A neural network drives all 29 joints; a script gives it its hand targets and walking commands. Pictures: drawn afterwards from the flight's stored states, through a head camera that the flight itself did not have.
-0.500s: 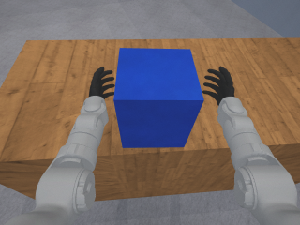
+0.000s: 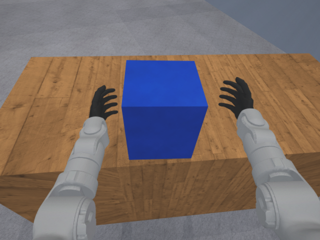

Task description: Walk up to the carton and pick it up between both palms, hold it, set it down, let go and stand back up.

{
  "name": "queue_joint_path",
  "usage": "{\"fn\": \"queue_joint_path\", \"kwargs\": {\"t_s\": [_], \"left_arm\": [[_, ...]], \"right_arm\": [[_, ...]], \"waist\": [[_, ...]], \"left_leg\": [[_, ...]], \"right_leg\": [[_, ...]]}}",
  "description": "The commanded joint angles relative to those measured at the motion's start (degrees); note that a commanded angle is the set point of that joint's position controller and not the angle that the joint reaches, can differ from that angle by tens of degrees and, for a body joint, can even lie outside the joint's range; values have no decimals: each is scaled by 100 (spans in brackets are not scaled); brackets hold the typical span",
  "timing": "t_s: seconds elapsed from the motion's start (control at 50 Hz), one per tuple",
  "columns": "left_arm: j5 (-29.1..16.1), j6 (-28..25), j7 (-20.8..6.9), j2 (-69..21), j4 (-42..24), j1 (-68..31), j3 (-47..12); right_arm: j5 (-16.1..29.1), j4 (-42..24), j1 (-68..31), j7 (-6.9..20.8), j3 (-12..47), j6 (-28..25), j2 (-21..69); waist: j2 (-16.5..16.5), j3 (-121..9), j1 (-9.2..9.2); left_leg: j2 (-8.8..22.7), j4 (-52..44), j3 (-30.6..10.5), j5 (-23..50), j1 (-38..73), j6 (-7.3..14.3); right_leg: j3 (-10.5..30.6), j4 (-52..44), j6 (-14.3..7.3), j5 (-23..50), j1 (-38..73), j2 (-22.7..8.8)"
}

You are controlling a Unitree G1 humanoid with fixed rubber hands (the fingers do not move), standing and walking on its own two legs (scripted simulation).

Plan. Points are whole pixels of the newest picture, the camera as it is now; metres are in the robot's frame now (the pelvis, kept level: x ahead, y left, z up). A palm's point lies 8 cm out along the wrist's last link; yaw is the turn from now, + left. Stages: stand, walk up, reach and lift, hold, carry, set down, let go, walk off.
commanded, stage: set down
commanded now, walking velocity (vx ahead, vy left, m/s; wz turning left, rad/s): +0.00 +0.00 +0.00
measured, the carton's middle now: (160, 112) +0.52 +0.01 +0.01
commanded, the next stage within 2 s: none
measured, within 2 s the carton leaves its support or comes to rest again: neither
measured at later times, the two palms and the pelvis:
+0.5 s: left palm (95, 141) +0.38 +0.18 +0.04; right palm (245, 135) +0.40 -0.21 +0.07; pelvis +0.00 +0.00 +0.00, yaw +0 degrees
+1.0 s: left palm (93, 154) +0.34 +0.18 +0.03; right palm (249, 150) +0.36 -0.22 +0.05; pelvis +0.00 +0.00 +0.00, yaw +0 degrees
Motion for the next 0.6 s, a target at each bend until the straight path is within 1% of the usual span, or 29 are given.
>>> {"fn": "queue_joint_path", "kwargs": {"t_s": [0.0,0.02,0.04,0.06,0.08,0.1,0.12,0.14,0.16,0.18,0.2,0.22,0.24,0.26,0.28,0.3,0.32,0.34,0.36,0.4,0.42,0.44,0.46,0.48,0.5,0.52,0.54,0.56,0.58], "left_arm": [[-124,-363,-167,1423,-336,-2553,-444],[26,-439,-178,1215,-80,-1700,-345],[-148,-435,-154,1593,-305,-3205,-359],[21,-560,-177,1097,36,-1340,-394],[-8,-551,-216,1208,-321,-1895,-441],[-37,-533,-210,1333,-38,-2122,-431],[2,-587,-222,1182,-113,-1425,-384],[-120,-571,-244,1608,175,-2858,-423],[187,-679,-264,988,-5,-196,-266],[-5,-728,-313,1227,-512,-1507,-424],[-79,-684,-295,1454,47,-2306,-436],[54,-847,-289,1241,-240,-1273,-315],[-6,-880,-324,1181,-482,-1133,-431],[-69,-889,-307,1178,-615,-1263,-481],[-125,-893,-297,1280,-449,-1620,-510],[-96,-965,-301,1331,-492,-1515,-435],[-73,-1084,-295,1098,-1082,-595,-472],[-225,-1095,-301,1172,-1197,-1153,-616],[-296,-1090,-303,1194,-1147,-1100,-716],[-335,-1186,-287,1178,-990,-1312,-818],[-278,-1201,-270,1262,-1239,-882,-676],[-409,-1199,-265,1320,-1250,-1348,-761],[-306,-1205,-276,1140,-1161,-558,-636],[-378,-1291,-262,1154,-1460,-654,-734],[-472,-1253,-253,1174,-1268,-1064,-895],[-392,-1283,-255,1116,-1090,-559,-799],[-413,-1298,-263,1158,-1150,-821,-873],[-355,-1295,-273,1043,-1049,-427,-855],[-349,-1282,-292,1073,-1098,-568,-931]], "right_arm": [[-87,-608,-2024,22,294,-260,-1125],[-67,-312,-1107,52,553,-355,-876],[-116,-793,-2666,44,198,-260,-1137],[31,-98,-605,114,632,-401,-630],[-42,-526,-1430,88,403,-438,-950],[-66,-337,-1498,106,372,-412,-875],[-22,-605,-878,105,555,-525,-807],[-180,-650,-2256,58,251,-386,-1003],[59,-447,310,95,784,-681,-512],[56,-993,-1109,54,556,-702,-827],[-88,-492,-1762,54,155,-561,-1044],[-38,-650,-538,74,526,-751,-641],[138,-878,-628,68,621,-867,-718],[117,-951,-699,65,586,-895,-748],[22,-836,-1074,78,410,-884,-925],[67,-1032,-857,70,562,-934,-713],[236,-1234,-30,73,599,-1138,-684],[222,-1352,-650,82,524,-1151,-845],[289,-1410,-538,87,551,-1157,-848],[169,-1300,-655,98,520,-1143,-786],[194,-1442,-222,99,560,-1190,-755],[235,-1602,-704,111,528,-1176,-862],[311,-1493,-79,140,698,-1243,-705],[346,-1757,-248,161,646,-1325,-780],[289,-1505,-707,159,443,-1231,-976],[304,-1413,-5,162,656,-1250,-806],[245,-1464,-268,130,539,-1276,-873],[238,-1275,30,160,616,-1283,-806],[265,-1213,-95,131,565,-1305,-873]], "waist": [[-238,-2429,-122],[-302,-2116,67],[-250,-2537,-54],[-249,-1919,62],[-187,-2311,-10],[-178,-2112,-26],[-306,-2186,72],[-203,-2203,-80],[-432,-1901,144],[-244,-2376,21],[-245,-2065,-228],[-319,-2134,36],[-209,-2278,57],[-144,-2442,-45],[-114,-2352,-50],[-123,-2287,30],[-209,-2556,-9],[-99,-2703,-24],[-161,-2728,-65],[-108,-2483,-137],[-90,-2504,-9],[-115,-2616,-46],[-223,-2440,73],[-153,-2704,80],[-70,-2597,-75],[-196,-2439,35],[-162,-2459,-83],[-246,-2213,-32],[-119,-2139,-99]], "left_leg": [[-411,-313,224,380,1196,85],[-392,-354,184,434,1299,90],[-421,-363,275,-7,977,133],[-423,-378,166,347,1222,140],[-364,-362,164,310,1286,110],[-394,-409,232,164,1129,96],[-392,-411,188,348,1339,131],[-435,-458,294,-257,837,162],[-413,-410,178,485,1400,171],[-408,-414,230,561,1346,129],[-422,-465,252,-107,943,125],[-430,-452,237,303,1190,165],[-393,-380,207,492,1370,130],[-403,-416,199,618,1418,94],[-390,-398,229,345,1247,71],[-420,-420,236,289,1163,112],[-396,-315,199,747,1531,68],[-384,-289,210,829,1511,50],[-383,-274,194,886,1522,44],[-392,-338,183,487,1277,66],[-393,-306,216,578,1396,67],[-402,-302,209,493,1255,89],[-394,-321,203,655,1354,94],[-399,-252,212,771,1377,74],[-389,-313,213,484,1255,70],[-402,-329,185,544,1310,121],[-413,-332,223,508,1322,86],[-404,-370,203,509,1329,129],[-380,-370,192,397,1334,85]], "right_leg": [[10,56,199,780,2082,97],[27,17,182,713,2204,115],[77,25,218,337,1988,59],[17,-3,160,562,2196,103],[51,19,141,563,2196,77],[36,-3,151,407,2127,63],[77,-30,159,553,2315,86],[97,-34,196,141,2085,6],[139,-58,171,881,2621,61],[112,34,214,1059,2612,61],[55,15,211,428,2208,51],[84,2,182,632,2522,86],[95,36,167,915,2552,62],[49,29,187,1069,2583,107],[56,31,173,819,2381,56],[81,32,179,739,2454,80],[78,57,172,1185,2598,114],[17,94,175,1234,2524,135],[56,77,182,1291,2529,146],[46,56,162,874,2366,112],[70,72,168,946,2474,96],[79,101,173,849,2335,107],[58,97,176,987,2493,134],[104,129,160,1145,2557,129],[51,90,158,790,2304,106],[48,69,139,901,2404,144],[47,34,156,864,2384,133],[46,10,142,786,2380,132],[62,17,152,677,2340,106]]}}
